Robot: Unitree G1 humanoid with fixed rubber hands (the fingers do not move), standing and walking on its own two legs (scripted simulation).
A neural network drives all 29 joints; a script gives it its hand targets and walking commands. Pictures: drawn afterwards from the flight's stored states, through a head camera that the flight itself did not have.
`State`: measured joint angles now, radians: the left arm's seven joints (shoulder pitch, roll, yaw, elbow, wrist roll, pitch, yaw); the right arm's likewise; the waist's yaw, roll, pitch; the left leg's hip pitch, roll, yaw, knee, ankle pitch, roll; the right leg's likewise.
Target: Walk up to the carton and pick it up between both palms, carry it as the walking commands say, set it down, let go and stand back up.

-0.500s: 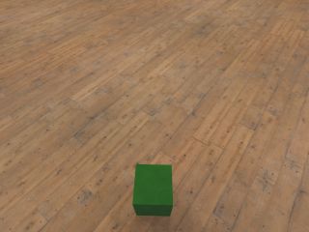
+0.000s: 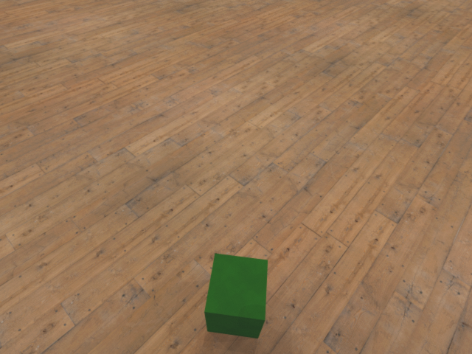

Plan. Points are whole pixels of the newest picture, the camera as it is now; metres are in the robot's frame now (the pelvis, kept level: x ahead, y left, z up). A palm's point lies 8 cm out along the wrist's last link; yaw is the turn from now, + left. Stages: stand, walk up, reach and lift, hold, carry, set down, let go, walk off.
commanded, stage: walk up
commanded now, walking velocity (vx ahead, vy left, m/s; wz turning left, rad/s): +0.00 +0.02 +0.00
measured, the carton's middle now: (236, 296) +0.45 +0.00 -0.65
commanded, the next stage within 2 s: none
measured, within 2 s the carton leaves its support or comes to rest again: neither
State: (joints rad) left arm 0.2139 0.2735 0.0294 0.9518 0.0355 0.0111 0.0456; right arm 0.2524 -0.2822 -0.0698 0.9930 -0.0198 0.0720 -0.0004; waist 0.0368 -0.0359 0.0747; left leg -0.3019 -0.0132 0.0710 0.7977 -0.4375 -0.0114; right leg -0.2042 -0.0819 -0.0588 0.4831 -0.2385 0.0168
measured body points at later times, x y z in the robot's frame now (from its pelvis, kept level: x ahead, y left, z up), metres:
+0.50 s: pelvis -0.01 +0.07 +0.00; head -0.01 +0.07 +0.45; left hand -0.01 +0.31 -0.15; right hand +0.04 -0.16 -0.15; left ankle +0.02 +0.16 -0.74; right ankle -0.04 -0.05 -0.74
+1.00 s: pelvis +0.00 -0.01 +0.00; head +0.01 -0.03 +0.45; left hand +0.05 +0.22 -0.14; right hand -0.03 -0.24 -0.17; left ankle +0.01 +0.14 -0.74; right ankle +0.04 -0.12 -0.74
